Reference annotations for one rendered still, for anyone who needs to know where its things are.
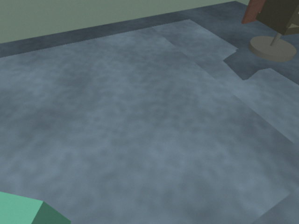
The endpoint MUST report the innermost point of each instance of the office chair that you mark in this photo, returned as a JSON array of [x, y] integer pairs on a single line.
[[281, 16]]

